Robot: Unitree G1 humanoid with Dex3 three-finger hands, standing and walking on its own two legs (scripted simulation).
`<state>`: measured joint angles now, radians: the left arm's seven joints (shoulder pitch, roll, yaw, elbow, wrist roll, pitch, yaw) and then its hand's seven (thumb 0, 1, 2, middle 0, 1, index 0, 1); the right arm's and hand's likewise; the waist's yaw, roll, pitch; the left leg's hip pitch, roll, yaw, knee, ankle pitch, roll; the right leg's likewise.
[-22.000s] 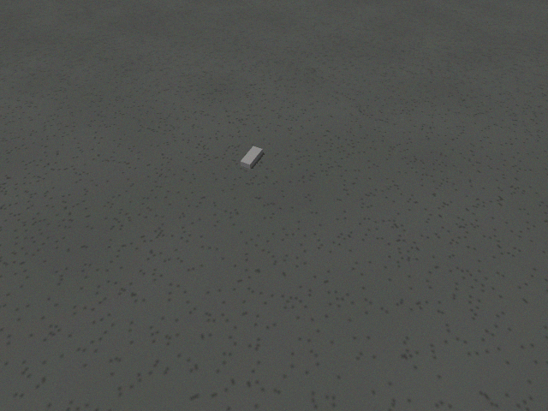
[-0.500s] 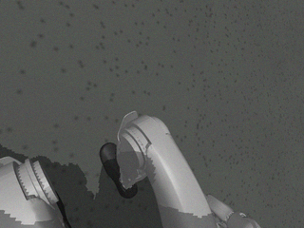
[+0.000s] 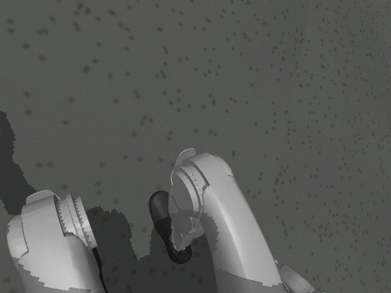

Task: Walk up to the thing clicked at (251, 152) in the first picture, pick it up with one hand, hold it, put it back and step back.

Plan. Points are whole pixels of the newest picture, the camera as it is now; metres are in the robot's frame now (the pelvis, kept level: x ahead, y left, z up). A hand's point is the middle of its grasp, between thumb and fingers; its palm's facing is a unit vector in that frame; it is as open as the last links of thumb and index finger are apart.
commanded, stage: settle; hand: left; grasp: from above
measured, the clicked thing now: out of the picture +0.45 +0.33 -0.28
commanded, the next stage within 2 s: lift in 0.44 s
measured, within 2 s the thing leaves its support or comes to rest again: neither
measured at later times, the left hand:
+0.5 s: hand out of the picture +0.43 +0.31 -0.16, palm faces -0.43 -0.10 -0.90, open 8.9 cm
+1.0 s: hand out of the picture +0.39 +0.32 -0.06, palm faces -0.46 -0.12 -0.88, open 8.9 cm
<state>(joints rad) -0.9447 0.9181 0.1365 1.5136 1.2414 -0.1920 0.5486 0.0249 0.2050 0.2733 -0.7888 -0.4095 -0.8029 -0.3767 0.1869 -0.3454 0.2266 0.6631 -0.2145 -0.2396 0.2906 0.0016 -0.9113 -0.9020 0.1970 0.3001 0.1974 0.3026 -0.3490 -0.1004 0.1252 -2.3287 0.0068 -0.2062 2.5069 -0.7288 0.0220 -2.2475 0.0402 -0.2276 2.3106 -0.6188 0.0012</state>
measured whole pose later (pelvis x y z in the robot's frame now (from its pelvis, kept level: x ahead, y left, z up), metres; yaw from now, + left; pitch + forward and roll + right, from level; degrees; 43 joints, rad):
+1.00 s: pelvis +0.00 +0.00 +0.08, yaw +9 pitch +36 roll -6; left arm -0.77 0.61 -0.02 1.10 1.10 -0.14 0.20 0.02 0.19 0.29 -0.82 -0.36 -0.83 -0.34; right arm 0.21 -0.29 0.01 0.69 -0.05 -0.02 0.12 0.00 -0.91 -0.91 0.20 0.30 0.20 0.30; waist -0.17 0.05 -0.15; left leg -2.14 -0.01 -0.06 2.17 -0.67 0.03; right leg -2.11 0.01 -0.08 2.09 -0.63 0.00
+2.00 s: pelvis +0.05 +0.01 +0.38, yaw +11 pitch +15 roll -2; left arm -0.35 0.41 -0.18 0.86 1.01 -0.01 0.15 0.01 0.15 0.30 -0.89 -0.28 -0.88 -0.29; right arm 0.27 -0.24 -0.03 0.73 0.05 -0.01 -0.06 0.01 -0.91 -0.91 0.20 0.30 0.20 0.30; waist -0.07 0.03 -0.13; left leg -0.87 0.01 0.00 1.06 -0.45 0.03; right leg -0.86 0.04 0.01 1.00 -0.40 0.01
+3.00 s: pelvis +0.08 +0.02 +0.45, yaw +11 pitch +5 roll +0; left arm -0.26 0.41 -0.22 0.68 0.99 0.00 0.00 0.01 0.18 0.28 -0.86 -0.31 -0.85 -0.32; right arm 0.24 -0.26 -0.04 0.69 0.07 0.06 -0.06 0.01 -0.90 -0.90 0.20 0.30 0.20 0.30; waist -0.02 0.05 -0.06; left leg -0.38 0.00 0.03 0.60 -0.31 0.02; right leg -0.40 0.03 0.04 0.59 -0.28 0.00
